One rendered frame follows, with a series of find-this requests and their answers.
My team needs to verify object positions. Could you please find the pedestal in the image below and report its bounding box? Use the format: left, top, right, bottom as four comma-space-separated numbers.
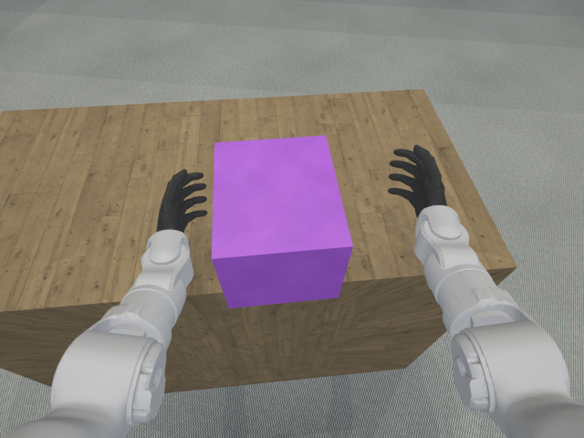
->
0, 89, 517, 393

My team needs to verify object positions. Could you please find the left robot forearm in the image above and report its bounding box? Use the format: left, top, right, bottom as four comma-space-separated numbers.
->
51, 229, 193, 408

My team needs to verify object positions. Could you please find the carton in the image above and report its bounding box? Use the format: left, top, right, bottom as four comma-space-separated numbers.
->
212, 135, 353, 308

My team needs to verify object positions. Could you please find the right robot forearm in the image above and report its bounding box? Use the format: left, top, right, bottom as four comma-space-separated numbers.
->
413, 205, 570, 393

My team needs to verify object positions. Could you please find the robot left upper arm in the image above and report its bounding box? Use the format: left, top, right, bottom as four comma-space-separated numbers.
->
0, 330, 166, 438

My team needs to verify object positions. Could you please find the robot right upper arm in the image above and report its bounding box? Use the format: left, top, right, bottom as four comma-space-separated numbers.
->
451, 320, 584, 438

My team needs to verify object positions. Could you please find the left robot hand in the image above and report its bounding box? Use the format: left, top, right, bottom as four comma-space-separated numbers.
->
156, 169, 207, 233

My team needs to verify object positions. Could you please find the right robot hand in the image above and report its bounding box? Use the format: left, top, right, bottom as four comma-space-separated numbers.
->
388, 145, 447, 218

